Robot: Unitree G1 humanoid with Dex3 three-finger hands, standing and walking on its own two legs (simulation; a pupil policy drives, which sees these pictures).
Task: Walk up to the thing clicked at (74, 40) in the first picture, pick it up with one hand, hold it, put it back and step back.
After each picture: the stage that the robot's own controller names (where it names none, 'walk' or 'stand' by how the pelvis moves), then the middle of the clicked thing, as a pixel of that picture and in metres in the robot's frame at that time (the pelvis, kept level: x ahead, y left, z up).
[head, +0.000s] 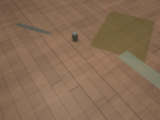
stand; (74, 36) +1.44 +0.07 -0.72
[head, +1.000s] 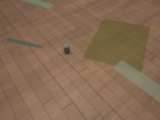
walk; (66, 49) +1.30 +0.24 -0.71
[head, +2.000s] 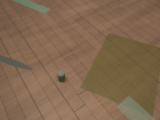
walk; (61, 76) +0.82 +0.23 -0.71
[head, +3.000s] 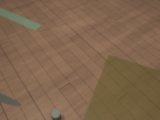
walk; (56, 116) +0.47 +0.19 -0.69
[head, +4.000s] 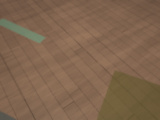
stand; out of the picture +0.33 +0.17 -0.72
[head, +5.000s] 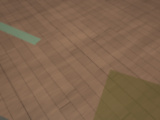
stand; out of the picture +0.34 +0.19 -0.73
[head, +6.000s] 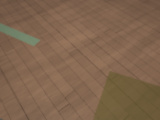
stand; out of the picture +0.32 +0.20 -0.73
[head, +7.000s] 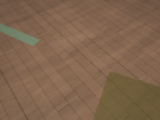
stand; out of the picture +0.31 +0.20 -0.73
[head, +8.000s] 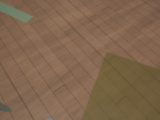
go down; out of the picture +0.34 +0.19 -0.69
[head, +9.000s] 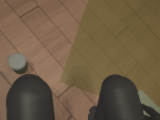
go down; (18, 64) +0.40 +0.24 -0.29
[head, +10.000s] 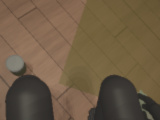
close in; (17, 66) +0.39 +0.25 -0.28
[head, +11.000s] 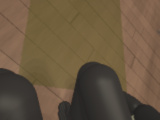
close; out of the picture +0.36 +0.28 -0.21
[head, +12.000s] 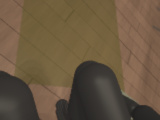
close; out of the picture +0.36 +0.29 -0.21
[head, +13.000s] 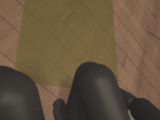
lift; out of the picture +0.33 +0.27 -0.23
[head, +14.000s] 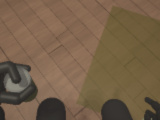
lift; (22, 86) +0.31 +0.20 -0.02
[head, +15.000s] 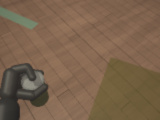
hold; (36, 89) +0.32 +0.17 +0.00
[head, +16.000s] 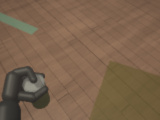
hold; (37, 92) +0.32 +0.17 -0.01
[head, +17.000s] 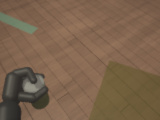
hold; (37, 92) +0.32 +0.17 -0.01
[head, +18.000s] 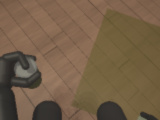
crouch; (29, 74) +0.37 +0.19 -0.08
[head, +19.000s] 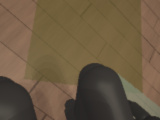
lower; out of the picture +0.37 +0.29 -0.22
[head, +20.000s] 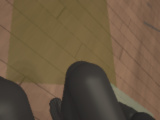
lower; out of the picture +0.39 +0.30 -0.22
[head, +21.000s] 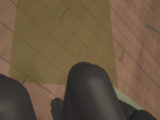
lower; out of the picture +0.38 +0.30 -0.23
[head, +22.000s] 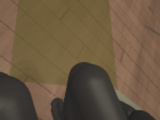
lower; out of the picture +0.37 +0.30 -0.23
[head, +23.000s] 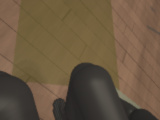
loosen; out of the picture +0.37 +0.30 -0.22
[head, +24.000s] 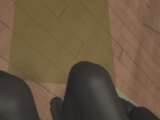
withdraw; out of the picture +0.35 +0.29 -0.23
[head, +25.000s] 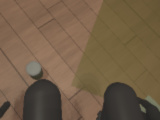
walk; (35, 71) +0.40 +0.24 -0.35
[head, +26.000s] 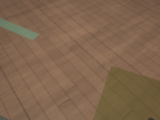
stand; out of the picture +0.33 +0.18 -0.66
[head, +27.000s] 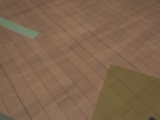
stand; out of the picture +0.34 +0.19 -0.66
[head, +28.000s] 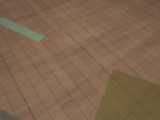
stand; out of the picture +0.35 +0.17 -0.71
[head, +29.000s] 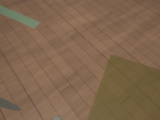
walk; out of the picture +0.38 +0.16 -0.70
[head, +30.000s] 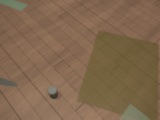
walk; (53, 92) +0.55 +0.21 -0.70
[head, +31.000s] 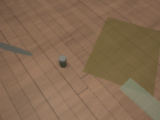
walk; (62, 61) +0.88 +0.17 -0.69
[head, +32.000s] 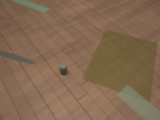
stand; (63, 69) +0.94 +0.18 -0.71
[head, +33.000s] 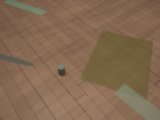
stand; (61, 70) +0.97 +0.20 -0.73
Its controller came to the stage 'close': yes
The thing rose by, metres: 0.69
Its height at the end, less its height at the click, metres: +0.00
